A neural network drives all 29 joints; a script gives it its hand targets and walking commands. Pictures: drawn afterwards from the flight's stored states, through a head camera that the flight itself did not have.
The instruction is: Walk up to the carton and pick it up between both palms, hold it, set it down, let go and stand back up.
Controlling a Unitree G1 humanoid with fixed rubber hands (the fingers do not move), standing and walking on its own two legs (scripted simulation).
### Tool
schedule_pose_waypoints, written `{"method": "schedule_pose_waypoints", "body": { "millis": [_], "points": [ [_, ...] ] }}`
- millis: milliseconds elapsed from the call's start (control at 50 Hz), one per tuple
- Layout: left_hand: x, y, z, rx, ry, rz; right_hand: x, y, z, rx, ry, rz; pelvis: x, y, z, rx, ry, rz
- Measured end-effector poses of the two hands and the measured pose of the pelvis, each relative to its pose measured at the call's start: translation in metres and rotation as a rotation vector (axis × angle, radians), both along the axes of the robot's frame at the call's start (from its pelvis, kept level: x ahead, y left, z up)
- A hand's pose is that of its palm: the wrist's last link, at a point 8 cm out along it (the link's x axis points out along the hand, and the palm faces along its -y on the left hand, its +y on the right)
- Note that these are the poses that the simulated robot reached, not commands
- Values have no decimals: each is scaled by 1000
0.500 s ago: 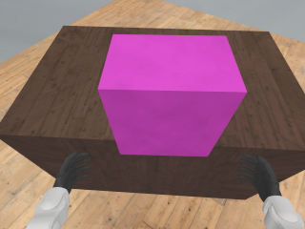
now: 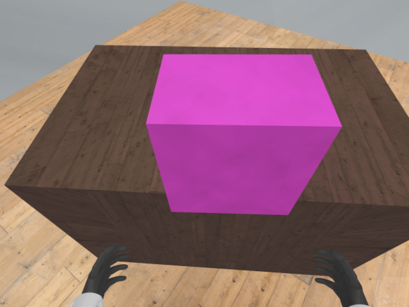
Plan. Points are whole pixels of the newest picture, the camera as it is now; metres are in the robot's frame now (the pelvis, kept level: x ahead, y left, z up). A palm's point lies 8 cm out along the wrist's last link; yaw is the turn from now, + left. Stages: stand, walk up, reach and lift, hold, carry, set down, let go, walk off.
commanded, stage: set down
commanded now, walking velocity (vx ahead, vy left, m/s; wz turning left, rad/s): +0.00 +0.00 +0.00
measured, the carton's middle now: (232, 143) +0.41 -0.02 +0.08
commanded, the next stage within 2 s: let go in 0.08 s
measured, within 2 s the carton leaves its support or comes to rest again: neither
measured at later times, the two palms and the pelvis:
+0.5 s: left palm out of the picture +0.12 +0.21 -0.09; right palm out of the picture +0.11 -0.24 -0.10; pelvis -0.03 -0.02 +0.00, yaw +0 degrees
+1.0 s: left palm out of the picture +0.04 +0.22 -0.14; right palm out of the picture -0.01 -0.28 -0.14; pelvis -0.02 -0.01 -0.01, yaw -4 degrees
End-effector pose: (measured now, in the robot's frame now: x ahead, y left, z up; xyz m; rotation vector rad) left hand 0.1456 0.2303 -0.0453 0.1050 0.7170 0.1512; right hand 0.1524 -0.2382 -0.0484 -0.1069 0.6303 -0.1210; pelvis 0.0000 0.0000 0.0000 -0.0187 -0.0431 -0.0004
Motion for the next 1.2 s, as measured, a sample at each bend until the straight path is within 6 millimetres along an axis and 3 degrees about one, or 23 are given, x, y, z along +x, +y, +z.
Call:
{"method": "schedule_pose_waypoints", "body": {
  "millis": [180, 440, 680, 740, 860, 980, 1080, 1200],
  "points": [
    [-5, -8, -18, 20, 37, -14, -10, 0, -20, -16, 60, 27, -11, -4, -2, 4, -19, 1],
    [-29, -19, -44, 49, 204, -20, -44, 0, -49, -27, 184, 47, -23, -14, -2, 13, -27, -2],
    [-26, -22, -44, 85, 159, -60, -39, -5, -53, -50, 191, 70, -28, -23, -5, 15, 10, -6],
    [-40, -17, -54, 102, 184, -104, -55, -16, -64, -63, 289, 25, -24, -22, -9, 5, 34, -24],
    [-78, -10, -79, 79, 312, -105, -106, -36, -79, -89, 459, -50, -18, -20, -14, 2, 64, -44],
    [-105, -13, -92, 49, 413, -102, -155, -39, -86, -92, 586, -114, -18, -15, -15, 8, 77, -61],
    [-110, -14, -93, 46, 437, -106, -181, -30, -93, -66, 642, -142, -19, -11, -15, 13, 79, -69],
    [-107, -7, -93, 63, 413, -96, -197, -13, -99, -31, 655, -160, -23, -8, -15, 20, 61, -78]
  ]
}}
